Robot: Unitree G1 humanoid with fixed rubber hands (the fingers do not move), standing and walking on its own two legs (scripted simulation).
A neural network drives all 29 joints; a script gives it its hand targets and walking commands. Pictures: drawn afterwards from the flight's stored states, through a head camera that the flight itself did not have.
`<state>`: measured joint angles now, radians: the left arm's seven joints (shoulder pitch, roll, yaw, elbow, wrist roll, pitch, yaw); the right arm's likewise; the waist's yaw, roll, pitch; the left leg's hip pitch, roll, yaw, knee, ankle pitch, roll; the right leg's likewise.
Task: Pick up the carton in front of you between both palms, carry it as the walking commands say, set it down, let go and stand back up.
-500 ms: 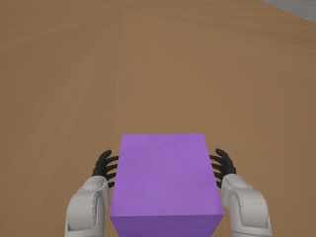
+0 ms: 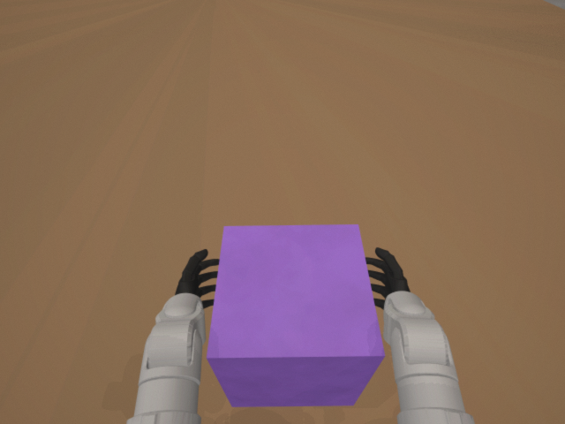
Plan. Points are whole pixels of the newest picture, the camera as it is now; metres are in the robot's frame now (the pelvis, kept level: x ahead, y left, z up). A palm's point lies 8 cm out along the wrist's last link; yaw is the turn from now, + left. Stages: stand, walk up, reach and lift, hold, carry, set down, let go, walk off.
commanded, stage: carry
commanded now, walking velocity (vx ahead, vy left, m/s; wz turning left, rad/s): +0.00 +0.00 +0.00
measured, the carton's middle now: (291, 320) +0.30 +0.00 -0.05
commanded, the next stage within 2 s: hold in 0.16 s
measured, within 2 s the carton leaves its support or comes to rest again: neither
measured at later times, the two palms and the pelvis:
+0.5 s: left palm (172, 319) +0.25 +0.16 +0.05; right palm (388, 303) +0.28 -0.14 +0.04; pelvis -0.02 -0.01 +0.01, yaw +4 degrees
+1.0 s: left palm (180, 317) +0.28 +0.17 +0.01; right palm (371, 287) +0.33 -0.13 +0.00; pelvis -0.04 -0.05 -0.01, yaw +9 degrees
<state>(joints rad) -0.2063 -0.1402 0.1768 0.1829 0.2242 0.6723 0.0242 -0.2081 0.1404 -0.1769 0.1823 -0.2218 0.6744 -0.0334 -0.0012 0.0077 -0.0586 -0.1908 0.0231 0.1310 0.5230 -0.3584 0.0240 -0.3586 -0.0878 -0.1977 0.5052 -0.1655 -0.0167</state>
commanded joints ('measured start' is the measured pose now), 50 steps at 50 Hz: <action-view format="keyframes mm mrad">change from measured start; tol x8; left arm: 1 -447 -874 -598 -110 -246 -13 -216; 11 -341 -836 -489 -91 -178 -5 -207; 31 -542 -914 -457 72 -183 -35 -261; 41 -883 -832 -136 420 1 -152 -308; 50 -855 -557 160 542 179 -291 -228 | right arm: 1 -452 878 609 -110 249 -11 223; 8 -412 857 564 -95 228 31 224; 9 -306 871 563 -135 241 31 222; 34 -614 956 488 53 186 -5 261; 41 -837 969 246 338 73 -62 247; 50 -799 634 -92 478 -128 -236 149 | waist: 1 1 -6 -291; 8 1 -4 -267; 9 -14 107 -139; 18 2 11 -208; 50 6 -27 -68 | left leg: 1 -13 121 -96 -78 288 14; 8 -26 123 -95 -79 300 13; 9 -75 -71 -254 -165 621 -4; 13 -21 -69 -262 -179 602 -12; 18 54 -82 -262 -197 521 -22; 36 -257 -63 -238 -239 -79 55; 44 -263 -100 -206 -64 -83 50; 50 -447 -118 -208 63 -7 15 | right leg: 1 216 -93 109 -22 223 -5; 8 197 -92 108 -19 227 -2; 9 493 180 267 -56 407 -25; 13 547 163 282 -74 473 -5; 32 608 171 258 -113 56 17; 42 419 125 340 -106 -352 43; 50 209 153 320 50 -143 36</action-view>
